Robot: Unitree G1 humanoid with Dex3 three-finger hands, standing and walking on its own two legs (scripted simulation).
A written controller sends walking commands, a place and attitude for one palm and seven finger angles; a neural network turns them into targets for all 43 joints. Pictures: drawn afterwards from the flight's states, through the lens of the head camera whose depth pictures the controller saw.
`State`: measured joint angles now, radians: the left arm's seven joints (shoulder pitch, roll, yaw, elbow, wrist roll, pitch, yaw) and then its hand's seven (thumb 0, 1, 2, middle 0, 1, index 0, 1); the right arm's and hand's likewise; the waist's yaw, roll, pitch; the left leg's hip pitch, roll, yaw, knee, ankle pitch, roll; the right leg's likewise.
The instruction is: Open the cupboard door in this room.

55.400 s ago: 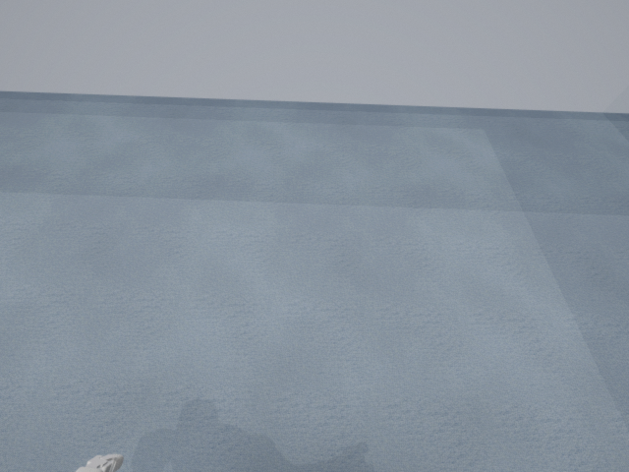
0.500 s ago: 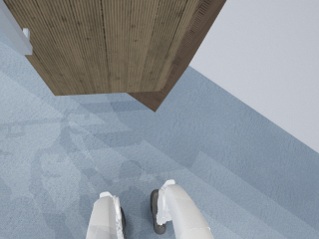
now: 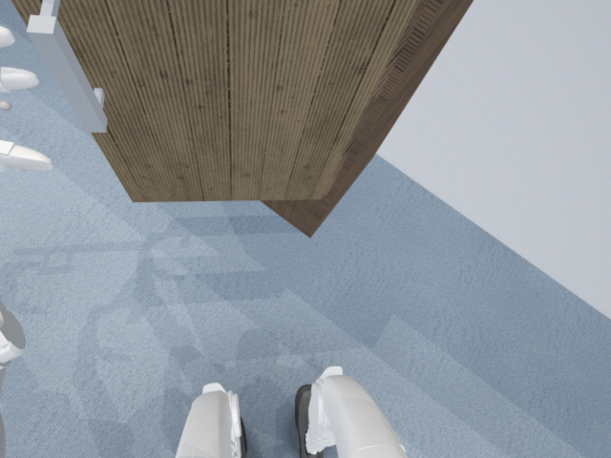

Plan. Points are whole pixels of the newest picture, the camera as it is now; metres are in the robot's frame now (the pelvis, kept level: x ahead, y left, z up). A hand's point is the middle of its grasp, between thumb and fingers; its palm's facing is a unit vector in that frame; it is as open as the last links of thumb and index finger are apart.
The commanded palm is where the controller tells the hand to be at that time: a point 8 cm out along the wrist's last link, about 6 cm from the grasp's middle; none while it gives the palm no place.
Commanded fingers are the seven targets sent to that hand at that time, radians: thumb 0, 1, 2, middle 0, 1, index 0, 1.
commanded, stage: move the hooked fingers beside the handle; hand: left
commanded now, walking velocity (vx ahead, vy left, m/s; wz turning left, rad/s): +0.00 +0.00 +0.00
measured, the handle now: (76, 69) +0.57 +0.24 +0.05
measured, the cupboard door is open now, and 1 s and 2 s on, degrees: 41 41 42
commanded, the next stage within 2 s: slide the fingers in behind the handle in 0.24 s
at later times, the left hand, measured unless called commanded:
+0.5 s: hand (16, 108) +0.51 +0.29 +0.05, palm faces +0.00 -1.00 -0.04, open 14.0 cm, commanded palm +0.50 +0.30 +0.05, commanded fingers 0.00 -0.50 0.30 -0.30 -1.20 -0.30 -1.20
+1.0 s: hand (59, 104) +0.52 +0.25 +0.05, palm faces +0.01 -1.00 -0.03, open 14.0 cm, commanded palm +0.50 +0.27 +0.05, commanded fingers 0.00 -0.50 0.30 -0.30 -1.20 -0.30 -1.20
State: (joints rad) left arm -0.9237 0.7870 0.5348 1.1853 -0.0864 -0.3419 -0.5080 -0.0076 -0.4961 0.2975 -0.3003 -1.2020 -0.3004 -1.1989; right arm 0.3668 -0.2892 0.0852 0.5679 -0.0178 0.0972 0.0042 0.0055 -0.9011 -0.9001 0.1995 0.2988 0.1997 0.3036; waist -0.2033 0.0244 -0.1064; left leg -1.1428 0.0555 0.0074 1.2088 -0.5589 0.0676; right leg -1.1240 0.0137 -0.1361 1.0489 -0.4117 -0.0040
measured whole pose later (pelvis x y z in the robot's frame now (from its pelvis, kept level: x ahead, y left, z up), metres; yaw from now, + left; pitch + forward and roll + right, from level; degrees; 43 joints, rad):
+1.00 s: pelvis +0.00 +0.00 +0.00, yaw +0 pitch +28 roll -6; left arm -0.92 0.70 0.51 1.16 -0.07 -0.37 -0.41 -0.01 -0.50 0.30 -0.30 -1.20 -0.30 -1.20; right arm 0.37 -0.28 0.08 0.58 -0.02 0.09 0.01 0.01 -0.90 -0.90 0.20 0.30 0.20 0.30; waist -0.21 0.03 -0.11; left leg -1.16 0.06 0.02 1.22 -0.56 0.06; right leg -1.16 0.01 -0.12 1.08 -0.42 -0.01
